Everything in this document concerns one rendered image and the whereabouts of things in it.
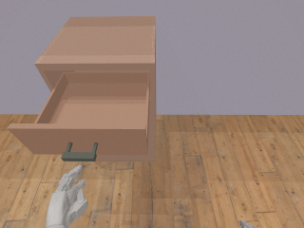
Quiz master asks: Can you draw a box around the cabinet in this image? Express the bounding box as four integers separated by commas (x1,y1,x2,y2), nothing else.
34,16,157,162

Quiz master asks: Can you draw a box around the drawer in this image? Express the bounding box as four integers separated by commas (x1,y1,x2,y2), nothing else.
8,71,150,156

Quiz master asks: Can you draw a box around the handle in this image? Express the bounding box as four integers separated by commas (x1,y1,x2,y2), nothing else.
61,142,98,162

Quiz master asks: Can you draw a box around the left robot hand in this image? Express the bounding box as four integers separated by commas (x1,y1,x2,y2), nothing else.
46,165,88,228

